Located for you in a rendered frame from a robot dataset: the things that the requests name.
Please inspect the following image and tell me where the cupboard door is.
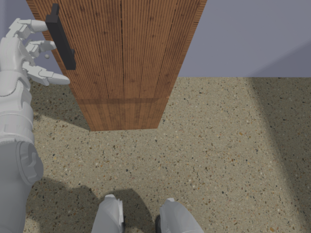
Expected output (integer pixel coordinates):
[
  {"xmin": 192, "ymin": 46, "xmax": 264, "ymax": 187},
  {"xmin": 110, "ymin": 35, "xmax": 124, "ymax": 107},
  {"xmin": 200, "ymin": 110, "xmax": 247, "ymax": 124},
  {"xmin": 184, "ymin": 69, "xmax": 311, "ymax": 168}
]
[{"xmin": 33, "ymin": 0, "xmax": 202, "ymax": 99}]

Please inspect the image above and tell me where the robot left hand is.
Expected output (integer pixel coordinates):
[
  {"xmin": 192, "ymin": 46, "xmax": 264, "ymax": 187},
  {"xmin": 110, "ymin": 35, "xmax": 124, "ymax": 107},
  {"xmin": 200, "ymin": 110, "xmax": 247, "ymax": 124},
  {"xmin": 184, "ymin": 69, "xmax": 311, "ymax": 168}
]
[{"xmin": 0, "ymin": 18, "xmax": 70, "ymax": 86}]

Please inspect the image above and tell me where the robot left thigh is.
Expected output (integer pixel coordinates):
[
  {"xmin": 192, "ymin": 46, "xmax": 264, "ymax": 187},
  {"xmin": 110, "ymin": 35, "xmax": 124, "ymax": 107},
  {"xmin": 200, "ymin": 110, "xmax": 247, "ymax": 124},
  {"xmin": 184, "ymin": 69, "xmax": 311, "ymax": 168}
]
[{"xmin": 91, "ymin": 198, "xmax": 123, "ymax": 233}]

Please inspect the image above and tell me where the right robot shin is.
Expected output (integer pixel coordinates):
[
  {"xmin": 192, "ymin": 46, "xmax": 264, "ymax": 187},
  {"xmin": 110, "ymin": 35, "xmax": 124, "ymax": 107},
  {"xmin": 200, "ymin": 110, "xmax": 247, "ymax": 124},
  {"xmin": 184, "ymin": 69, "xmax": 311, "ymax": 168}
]
[{"xmin": 160, "ymin": 198, "xmax": 174, "ymax": 233}]

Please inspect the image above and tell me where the robot left upper arm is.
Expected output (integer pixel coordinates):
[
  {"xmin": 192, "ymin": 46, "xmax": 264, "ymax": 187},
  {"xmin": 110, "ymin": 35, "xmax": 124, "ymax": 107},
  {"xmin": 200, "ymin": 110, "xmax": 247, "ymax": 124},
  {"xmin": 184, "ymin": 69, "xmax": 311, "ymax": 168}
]
[{"xmin": 0, "ymin": 141, "xmax": 44, "ymax": 233}]

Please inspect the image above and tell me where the handle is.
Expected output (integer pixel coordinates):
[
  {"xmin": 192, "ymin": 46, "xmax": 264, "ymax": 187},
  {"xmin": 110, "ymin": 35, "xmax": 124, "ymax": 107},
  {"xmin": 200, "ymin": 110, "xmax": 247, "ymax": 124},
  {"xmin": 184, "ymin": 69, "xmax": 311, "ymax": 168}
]
[{"xmin": 45, "ymin": 3, "xmax": 76, "ymax": 70}]

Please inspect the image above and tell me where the left robot forearm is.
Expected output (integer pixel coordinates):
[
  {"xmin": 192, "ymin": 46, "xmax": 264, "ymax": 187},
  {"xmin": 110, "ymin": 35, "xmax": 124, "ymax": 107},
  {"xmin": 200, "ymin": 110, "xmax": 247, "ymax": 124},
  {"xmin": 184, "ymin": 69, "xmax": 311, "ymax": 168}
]
[{"xmin": 0, "ymin": 70, "xmax": 35, "ymax": 146}]

